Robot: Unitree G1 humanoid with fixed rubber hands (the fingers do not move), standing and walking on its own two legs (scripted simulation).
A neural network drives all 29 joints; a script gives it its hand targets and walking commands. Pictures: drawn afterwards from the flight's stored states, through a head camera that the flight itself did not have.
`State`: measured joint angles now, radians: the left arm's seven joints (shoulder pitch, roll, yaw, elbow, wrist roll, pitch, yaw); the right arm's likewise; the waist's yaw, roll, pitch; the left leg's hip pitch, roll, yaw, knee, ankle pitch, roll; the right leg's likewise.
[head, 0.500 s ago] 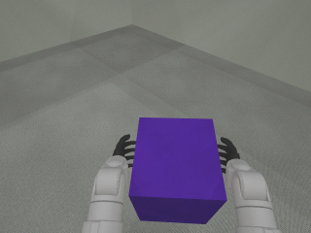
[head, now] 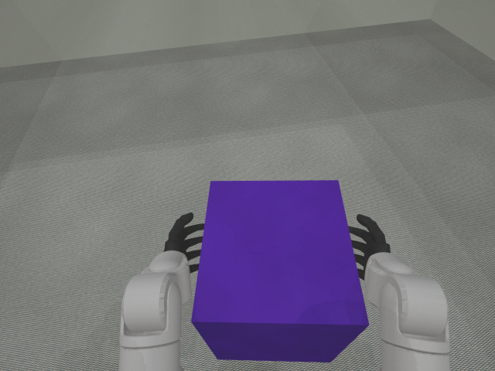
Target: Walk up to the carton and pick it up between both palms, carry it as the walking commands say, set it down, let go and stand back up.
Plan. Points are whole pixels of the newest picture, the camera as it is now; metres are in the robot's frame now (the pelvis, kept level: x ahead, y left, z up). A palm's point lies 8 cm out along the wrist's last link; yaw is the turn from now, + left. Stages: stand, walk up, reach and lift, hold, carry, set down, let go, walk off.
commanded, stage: carry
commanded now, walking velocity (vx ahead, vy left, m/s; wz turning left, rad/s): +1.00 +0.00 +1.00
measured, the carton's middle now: (273, 276) +0.28 +0.00 +0.00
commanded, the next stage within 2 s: none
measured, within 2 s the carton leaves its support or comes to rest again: neither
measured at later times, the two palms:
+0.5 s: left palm (137, 128) +0.59 +0.31 +0.06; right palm (256, 98) +0.71 +0.05 +0.06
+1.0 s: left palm (117, 71) +0.83 +0.44 +0.07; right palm (217, 50) +0.93 +0.17 +0.08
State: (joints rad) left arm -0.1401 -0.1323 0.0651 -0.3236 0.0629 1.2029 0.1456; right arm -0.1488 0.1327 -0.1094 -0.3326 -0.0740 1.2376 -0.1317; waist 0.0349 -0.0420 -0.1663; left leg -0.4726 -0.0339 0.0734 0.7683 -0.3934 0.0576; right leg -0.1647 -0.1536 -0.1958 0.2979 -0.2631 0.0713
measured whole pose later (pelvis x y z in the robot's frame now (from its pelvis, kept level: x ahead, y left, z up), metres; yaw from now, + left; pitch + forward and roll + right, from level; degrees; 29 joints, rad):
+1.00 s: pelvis +0.63 +0.21 +0.01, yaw +23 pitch +3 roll -3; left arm -0.17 -0.14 0.06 -0.37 0.10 1.20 0.11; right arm -0.15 0.13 -0.09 -0.40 -0.10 1.21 -0.12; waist -0.04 -0.01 0.03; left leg -0.20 -0.03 0.12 0.33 -0.18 0.12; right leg -0.50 -0.04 -0.14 0.64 -0.21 0.03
